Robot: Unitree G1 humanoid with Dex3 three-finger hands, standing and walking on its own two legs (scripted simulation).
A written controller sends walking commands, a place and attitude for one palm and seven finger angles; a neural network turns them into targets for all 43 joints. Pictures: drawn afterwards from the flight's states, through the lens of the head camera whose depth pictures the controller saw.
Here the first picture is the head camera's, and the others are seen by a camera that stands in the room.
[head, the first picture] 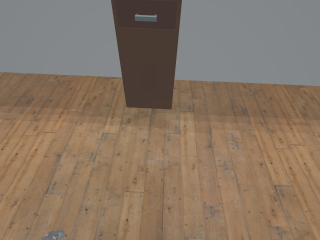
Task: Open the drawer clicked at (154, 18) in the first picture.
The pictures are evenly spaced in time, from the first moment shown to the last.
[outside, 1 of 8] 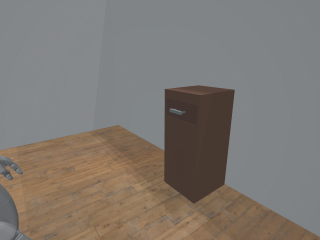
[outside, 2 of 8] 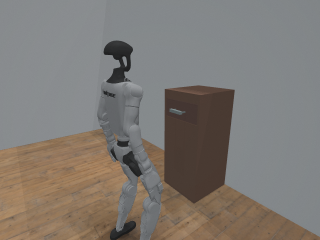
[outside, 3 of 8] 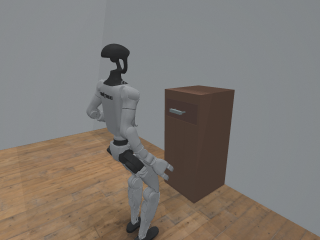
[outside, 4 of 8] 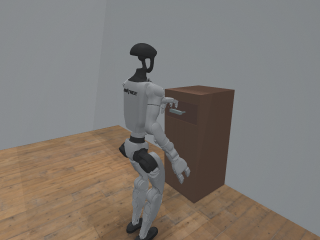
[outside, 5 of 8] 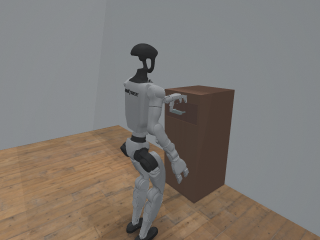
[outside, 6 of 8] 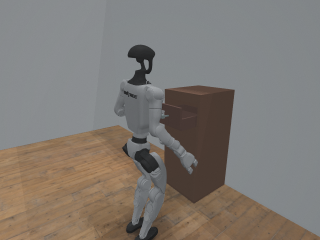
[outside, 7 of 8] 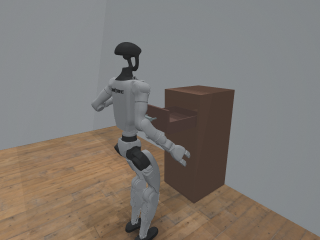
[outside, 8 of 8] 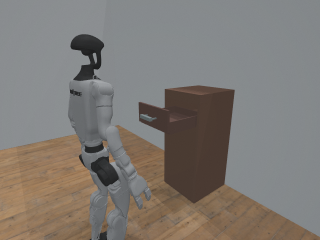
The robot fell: no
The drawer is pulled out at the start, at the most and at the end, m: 0.00 0.30 0.29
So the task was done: yes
